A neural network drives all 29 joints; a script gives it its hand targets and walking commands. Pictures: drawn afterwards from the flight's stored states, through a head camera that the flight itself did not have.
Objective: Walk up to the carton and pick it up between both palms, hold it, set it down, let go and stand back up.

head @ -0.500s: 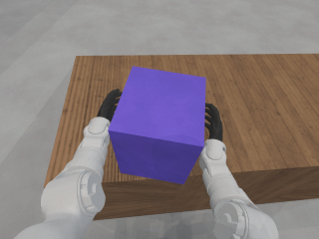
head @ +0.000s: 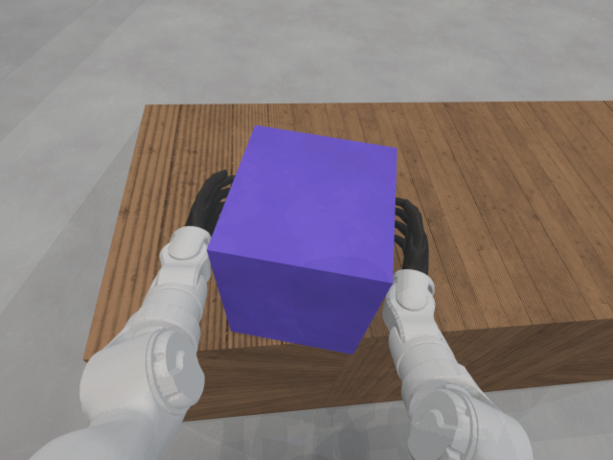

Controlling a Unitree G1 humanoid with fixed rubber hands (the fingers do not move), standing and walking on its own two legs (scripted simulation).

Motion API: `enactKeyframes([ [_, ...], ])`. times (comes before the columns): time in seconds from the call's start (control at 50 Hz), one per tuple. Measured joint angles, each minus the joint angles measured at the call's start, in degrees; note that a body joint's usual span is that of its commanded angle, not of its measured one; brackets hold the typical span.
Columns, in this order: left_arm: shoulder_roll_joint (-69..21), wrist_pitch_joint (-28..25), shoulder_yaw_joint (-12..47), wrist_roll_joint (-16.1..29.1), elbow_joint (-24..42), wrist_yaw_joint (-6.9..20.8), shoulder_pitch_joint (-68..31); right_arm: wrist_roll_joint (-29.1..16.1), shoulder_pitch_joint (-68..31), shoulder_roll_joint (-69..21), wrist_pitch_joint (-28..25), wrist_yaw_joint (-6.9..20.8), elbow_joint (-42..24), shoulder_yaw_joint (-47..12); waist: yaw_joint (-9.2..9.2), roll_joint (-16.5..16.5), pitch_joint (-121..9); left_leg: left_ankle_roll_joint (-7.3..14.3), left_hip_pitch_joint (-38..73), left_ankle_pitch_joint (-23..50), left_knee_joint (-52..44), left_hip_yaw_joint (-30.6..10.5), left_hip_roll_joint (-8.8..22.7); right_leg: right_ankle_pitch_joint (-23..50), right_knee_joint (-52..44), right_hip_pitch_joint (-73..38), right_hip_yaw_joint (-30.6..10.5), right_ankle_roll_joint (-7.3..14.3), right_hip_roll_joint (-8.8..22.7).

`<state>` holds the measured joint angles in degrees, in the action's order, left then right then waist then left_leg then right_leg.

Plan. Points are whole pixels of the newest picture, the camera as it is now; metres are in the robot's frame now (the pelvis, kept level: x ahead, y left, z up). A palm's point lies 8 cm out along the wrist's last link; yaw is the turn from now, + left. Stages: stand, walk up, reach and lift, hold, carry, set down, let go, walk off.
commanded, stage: set down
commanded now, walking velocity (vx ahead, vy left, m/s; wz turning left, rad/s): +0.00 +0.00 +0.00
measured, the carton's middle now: (307, 247) +0.41 -0.01 -0.01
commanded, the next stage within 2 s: none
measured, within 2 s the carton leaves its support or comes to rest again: neither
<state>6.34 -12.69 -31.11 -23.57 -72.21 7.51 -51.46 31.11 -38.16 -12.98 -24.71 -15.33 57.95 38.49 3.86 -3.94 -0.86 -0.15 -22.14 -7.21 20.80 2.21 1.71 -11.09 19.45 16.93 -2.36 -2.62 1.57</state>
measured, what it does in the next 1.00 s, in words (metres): stands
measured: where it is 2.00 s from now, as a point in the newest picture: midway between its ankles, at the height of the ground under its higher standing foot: outside the picture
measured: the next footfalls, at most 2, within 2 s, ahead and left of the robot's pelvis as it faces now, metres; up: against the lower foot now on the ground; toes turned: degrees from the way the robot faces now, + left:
none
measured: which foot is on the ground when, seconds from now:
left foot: down 0.00-1.00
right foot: down 0.00-1.00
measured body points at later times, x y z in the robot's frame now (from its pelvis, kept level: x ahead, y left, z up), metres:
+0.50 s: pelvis +0.00 +0.01 -0.01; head +0.08 +0.05 +0.44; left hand +0.46 +0.16 +0.02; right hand +0.37 -0.14 +0.00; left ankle +0.03 +0.12 -0.74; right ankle -0.02 -0.15 -0.74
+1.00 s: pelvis -0.02 +0.03 -0.01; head +0.04 +0.08 +0.43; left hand +0.46 +0.21 +0.06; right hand +0.38 -0.17 +0.04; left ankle +0.03 +0.12 -0.74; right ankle -0.02 -0.15 -0.74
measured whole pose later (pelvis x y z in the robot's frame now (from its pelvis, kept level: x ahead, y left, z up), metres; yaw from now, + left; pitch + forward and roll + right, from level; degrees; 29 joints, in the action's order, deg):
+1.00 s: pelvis -0.02 +0.03 -0.01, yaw -1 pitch +18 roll -3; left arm 19.6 -14.1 3.2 8.6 -81.6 1.6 -57.8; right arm -10.8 -44.2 1.9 -13.6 -13.7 67.3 10.7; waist 6.9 -2.9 -12.7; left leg 1.2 -39.1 -8.3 29.2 2.1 2.4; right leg -8.7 21.1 30.7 -2.4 -2.8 1.0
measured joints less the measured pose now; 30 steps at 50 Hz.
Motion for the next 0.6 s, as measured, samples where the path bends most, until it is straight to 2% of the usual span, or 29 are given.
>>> enactKeyframes([
  [0.16, -0.09, -0.16, -0.76, -1.10, 0.08, -0.01, -0.05, 0.47, -0.01, -0.08, -0.15, 0.11, -0.05, 0.35, 0.00, 0.00, 0.03, 0.03, 0.00, -0.01, 0.00, 0.00, 0.00, -0.03, 0.00, 0.00, 0.00, 0.00, 0.00],
  [0.24, -0.03, -0.15, -0.76, -1.10, -0.07, -0.34, -0.05, -1.53, 0.00, -0.07, -0.22, 0.20, 0.78, 0.26, 0.02, 0.00, 0.04, 0.03, 0.00, -0.01, 0.00, 0.00, 0.00, -0.03, 0.00, 0.00, 0.00, 0.00, 0.00],
  [0.32, 1.35, -0.16, 1.98, 1.00, -1.98, -2.24, -0.17, -8.63, -0.04, 0.88, 0.14, -0.10, 4.30, -3.53, 0.35, 0.00, -0.07, 0.02, -0.39, 0.02, -0.01, 0.00, 0.00, -0.01, -0.01, 0.39, 0.00, 0.00, 0.00],
  [0.42, 4.72, -1.78, 9.87, 10.78, -5.42, -5.05, -0.59, -18.46, -0.09, 2.41, 0.81, -0.88, 7.21, -12.27, 1.70, -0.02, -4.25, 0.03, -5.70, -0.04, 1.21, -0.02, 0.32, 0.52, 0.01, 5.14, 0.00, 0.00, -0.29],
  [0.5, 7.32, -3.35, 15.56, 15.82, -8.71, -5.56, -2.07, -24.73, -0.58, 4.07, 0.88, -1.04, 9.98, -17.32, 2.79, -0.01, -7.27, 0.15, -10.14, -0.93, 3.56, -0.05, 0.61, 0.73, 0.35, 8.65, 0.00, -0.06, -0.54],
  [0.6, 8.95, -3.86, 20.45, 19.84, -10.46, -6.01, -3.76, -31.01, -1.16, 6.62, 0.85, -1.03, 12.46, -21.01, 2.93, 0.00, -9.78, 0.50, -14.20, -1.79, 6.00, -0.05, 0.67, 0.99, 0.62, 11.68, 0.00, -0.15, -0.56],
])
